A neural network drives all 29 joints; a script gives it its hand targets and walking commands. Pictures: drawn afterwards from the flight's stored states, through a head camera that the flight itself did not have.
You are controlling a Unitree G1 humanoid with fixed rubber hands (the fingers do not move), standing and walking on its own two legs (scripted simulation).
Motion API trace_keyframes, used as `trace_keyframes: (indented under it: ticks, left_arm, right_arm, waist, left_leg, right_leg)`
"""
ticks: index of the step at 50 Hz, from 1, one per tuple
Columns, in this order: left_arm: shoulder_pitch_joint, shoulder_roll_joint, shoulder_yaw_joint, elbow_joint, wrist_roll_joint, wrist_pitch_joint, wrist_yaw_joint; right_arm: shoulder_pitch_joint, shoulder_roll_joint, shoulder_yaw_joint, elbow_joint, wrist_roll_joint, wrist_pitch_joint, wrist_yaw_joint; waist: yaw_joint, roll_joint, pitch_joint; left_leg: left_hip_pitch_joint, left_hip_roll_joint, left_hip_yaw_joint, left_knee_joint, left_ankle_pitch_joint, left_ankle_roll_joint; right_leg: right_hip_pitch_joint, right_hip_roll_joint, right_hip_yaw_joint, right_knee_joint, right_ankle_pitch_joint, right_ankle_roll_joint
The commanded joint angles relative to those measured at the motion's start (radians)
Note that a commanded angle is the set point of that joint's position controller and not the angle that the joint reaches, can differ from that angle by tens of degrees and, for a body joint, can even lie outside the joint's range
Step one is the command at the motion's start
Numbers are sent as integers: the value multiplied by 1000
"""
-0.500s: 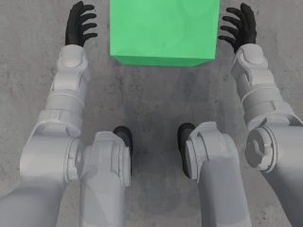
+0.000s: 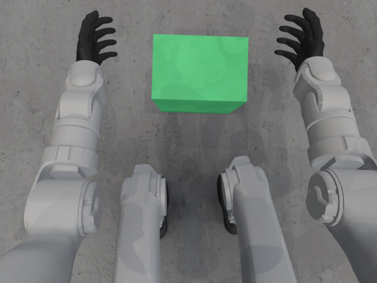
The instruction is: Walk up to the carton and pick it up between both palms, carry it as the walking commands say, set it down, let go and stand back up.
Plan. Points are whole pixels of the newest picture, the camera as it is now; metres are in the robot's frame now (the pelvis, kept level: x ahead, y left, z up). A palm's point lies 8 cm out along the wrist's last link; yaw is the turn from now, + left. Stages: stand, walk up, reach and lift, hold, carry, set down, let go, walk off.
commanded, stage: set down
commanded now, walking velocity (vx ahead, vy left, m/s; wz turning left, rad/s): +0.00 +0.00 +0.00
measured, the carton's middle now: (197, 80) +0.54 -0.04 -0.34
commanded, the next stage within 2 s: let go in 0.72 s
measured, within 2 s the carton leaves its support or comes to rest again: neither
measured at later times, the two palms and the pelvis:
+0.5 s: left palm (31, 13) +0.53 +0.18 +0.05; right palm out of the picture +0.51 -0.25 +0.06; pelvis +0.06 +0.00 +0.13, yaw +0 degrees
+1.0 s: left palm out of the picture +0.45 +0.19 +0.13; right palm out of the picture +0.43 -0.26 +0.12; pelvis +0.09 +0.00 +0.22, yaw -1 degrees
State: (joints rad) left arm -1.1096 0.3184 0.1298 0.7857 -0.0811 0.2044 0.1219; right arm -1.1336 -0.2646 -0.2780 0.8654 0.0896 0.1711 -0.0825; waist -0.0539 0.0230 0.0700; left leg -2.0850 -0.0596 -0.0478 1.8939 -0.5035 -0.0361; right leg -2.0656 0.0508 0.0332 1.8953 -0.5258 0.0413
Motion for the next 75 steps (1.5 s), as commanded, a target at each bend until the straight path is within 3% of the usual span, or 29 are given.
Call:
trace_keyframes:
  ticks: [1,6,7,12,13,14,15,17,18,22,25,31,34,40,43,44,49,52,53,54,57,61,66,68,69,70,72,73,75]
  left_arm:
    - [-115,36,75,-179,3,-57,-29]
    - [-36,-36,38,-112,5,-52,-57]
    - [-59,34,68,-279,10,-64,-54]
    - [2,104,129,-345,29,-47,-47]
    - [-36,93,114,-417,19,-42,-53]
    - [-11,65,85,-358,12,-18,-55]
    - [25,42,92,-306,31,-12,-64]
    - [50,-18,55,-244,1,-6,-89]
    - [71,20,87,-303,10,-12,-88]
    - [176,6,138,-227,58,-51,-109]
    - [216,-5,117,-308,37,-91,-112]
    - [271,-122,28,-231,53,-111,-132]
    - [280,-82,74,-163,87,-127,-126]
    - [288,-55,105,-159,129,-147,-91]
    - [575,-65,64,-361,168,-148,-67]
    - [567,-76,35,-297,153,-130,-72]
    - [653,-36,8,-411,105,-119,-118]
    - [776,-18,-12,-467,97,-129,-139]
    - [649,-17,-48,-440,47,-130,-147]
    - [826,-11,-22,-506,98,-140,-142]
    - [1004,-33,-27,-333,91,-128,-156]
    - [1122,-33,-70,-425,111,-157,-151]
    - [1238,-35,-74,-448,86,-177,-165]
    - [1240,-32,-83,-451,86,-176,-160]
    - [1301,-17,-74,-442,78,-176,-164]
    - [1307,-5,-71,-465,98,-184,-159]
    - [1345,-11,-80,-481,77,-182,-165]
    - [1356,-10,-77,-519,76,-183,-159]
    - [1349,5,-73,-517,75,-170,-161]
  right_arm:
    - [18,-192,-52,-118,-13,-57,47]
    - [47,-154,-22,-99,-19,-65,92]
    - [31,-204,-50,-267,-9,-68,89]
    - [2,-195,0,-457,44,-48,94]
    - [-1,-205,5,-490,52,-39,89]
    - [42,-187,-1,-397,39,-18,100]
    - [64,-158,17,-340,38,-11,105]
    - [136,-121,-1,-215,4,-1,110]
    - [136,-168,-30,-316,-8,-6,102]
    - [210,-54,22,-245,10,-24,122]
    - [286,-64,19,-326,-5,-57,121]
    - [289,-2,65,-292,3,-99,150]
    - [284,2,59,-206,-18,-111,154]
    - [388,-30,9,-114,-83,-118,156]
    - [697,-53,48,-248,-100,-111,171]
    - [653,-100,40,-260,-124,-108,164]
    - [615,-71,105,-554,-115,-120,178]
    - [851,-32,141,-509,-99,-107,172]
    - [676,-63,147,-555,-71,-119,165]
    - [935,-25,162,-490,-86,-103,175]
    - [1019,-20,195,-419,-81,-111,165]
    - [1137,7,245,-463,-53,-139,161]
    - [1221,2,255,-542,-74,-163,149]
    - [1223,-14,270,-525,-67,-154,151]
    - [1265,-24,253,-531,-85,-153,150]
    - [1299,-26,256,-527,-80,-155,150]
    - [1335,-38,245,-547,-92,-155,150]
    - [1376,-42,251,-550,-84,-155,150]
    - [1351,-43,261,-522,-79,-143,156]
  waist:
    - [-48,106,-1164]
    - [-54,97,-1063]
    - [-51,100,-1260]
    - [34,33,-1366]
    - [19,21,-1380]
    - [-17,26,-1293]
    - [22,47,-1178]
    - [-40,25,-1078]
    - [-43,34,-1242]
    - [46,23,-1053]
    - [8,-10,-1222]
    - [-7,-7,-1059]
    - [32,19,-931]
    - [16,-17,-1049]
    - [66,49,-1357]
    - [27,44,-1219]
    - [8,-120,-1038]
    - [20,-64,-936]
    - [3,-94,-772]
    - [26,-46,-831]
    - [6,-130,-468]
    - [43,-16,-387]
    - [51,-84,-291]
    - [65,-38,-193]
    - [56,-101,-218]
    - [79,-16,-210]
    - [67,-78,-198]
    - [66,-4,-159]
    - [96,-4,-135]
  left_leg:
    - [711,-31,110,-302,197,-28]
    - [739,-24,86,-406,195,-26]
    - [836,-32,90,-398,273,-26]
    - [939,-36,112,-455,312,-12]
    - [920,-35,122,-458,328,-19]
    - [941,-33,123,-502,259,-18]
    - [885,-32,126,-523,262,-23]
    - [824,-30,121,-577,203,-25]
    - [922,-36,120,-587,279,-29]
    - [906,-36,125,-671,366,-18]
    - [1017,-45,106,-699,553,-24]
    - [1163,-17,59,-799,670,-22]
    - [1131,-20,57,-843,621,-28]
    - [1187,-20,56,-873,711,-47]
    - [1617,-6,30,-893,936,-51]
    - [1546,2,21,-913,862,-42]
    - [1342,-13,50,-1017,542,2]
    - [1415,-19,69,-1091,461,5]
    - [1346,-16,59,-1101,406,18]
    - [1457,-19,71,-1128,424,12]
    - [1452,-12,72,-1226,245,30]
    - [1638,-5,66,-1302,309,18]
    - [1776,-7,63,-1365,441,9]
    - [1794,-7,65,-1393,468,4]
    - [1841,-4,64,-1402,481,7]
    - [1847,-15,64,-1402,537,-3]
    - [1906,-10,55,-1411,613,4]
    - [1924,-9,60,-1421,639,-1]
    - [1943,-5,49,-1431,644,-2]
  right_leg:
    - [569,21,-136,-317,253,-19]
    - [525,21,-138,-403,232,-13]
    - [627,27,-131,-404,307,-14]
    - [817,37,-116,-486,358,1]
    - [866,37,-114,-500,391,2]
    - [866,42,-125,-536,325,2]
    - [827,32,-107,-557,327,2]
    - [843,32,-111,-606,301,-1]
    - [930,35,-111,-617,371,3]
    - [943,37,-74,-692,444,8]
    - [1116,45,-64,-722,656,6]
    - [1027,45,-73,-830,682,12]
    - [998,30,-59,-868,628,7]
    - [1111,28,-65,-891,730,10]
    - [1216,48,-83,-925,788,7]
    - [1154,41,-83,-949,728,9]
    - [1432,20,-62,-1021,668,3]
    - [1577,7,-34,-1108,606,0]
    - [1489,7,-29,-1123,544,0]
    - [1597,3,-35,-1144,550,-3]
    - [1564,-15,-41,-1242,369,9]
    - [1675,-12,-47,-1310,386,-5]
    - [1795,-6,-59,-1377,529,2]
    - [1805,-6,-49,-1403,539,-8]
    - [1836,0,-55,-1412,544,1]
    - [1862,7,-50,-1413,594,-7]
    - [1870,19,-53,-1425,638,-3]
    - [1868,17,-47,-1427,668,-12]
    - [1855,22,-52,-1439,596,-17]
